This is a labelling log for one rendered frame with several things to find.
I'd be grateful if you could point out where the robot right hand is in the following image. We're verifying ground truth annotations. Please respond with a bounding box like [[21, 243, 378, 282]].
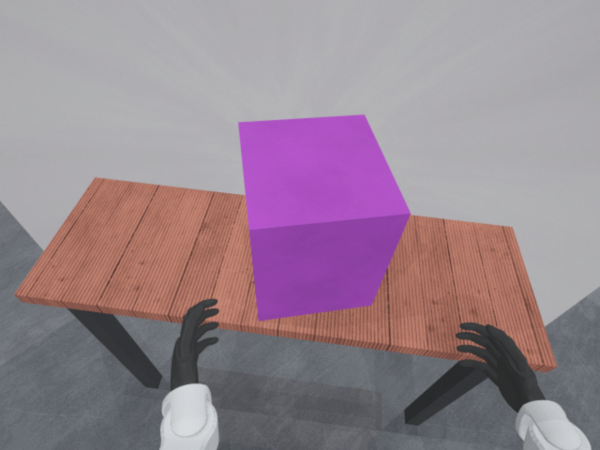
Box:
[[456, 322, 546, 413]]

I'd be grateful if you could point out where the robot left hand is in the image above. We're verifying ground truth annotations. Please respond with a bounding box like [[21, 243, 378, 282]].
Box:
[[171, 299, 219, 391]]

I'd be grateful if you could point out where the table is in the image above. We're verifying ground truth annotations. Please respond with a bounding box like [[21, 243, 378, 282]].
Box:
[[14, 177, 557, 426]]

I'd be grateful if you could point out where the carton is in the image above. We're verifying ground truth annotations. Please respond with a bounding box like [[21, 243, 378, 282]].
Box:
[[238, 114, 411, 321]]

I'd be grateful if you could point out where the left robot forearm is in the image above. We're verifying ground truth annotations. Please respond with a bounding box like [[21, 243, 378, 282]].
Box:
[[159, 383, 219, 450]]

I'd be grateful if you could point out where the right robot forearm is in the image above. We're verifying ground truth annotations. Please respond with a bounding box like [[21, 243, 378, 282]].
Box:
[[516, 400, 592, 450]]

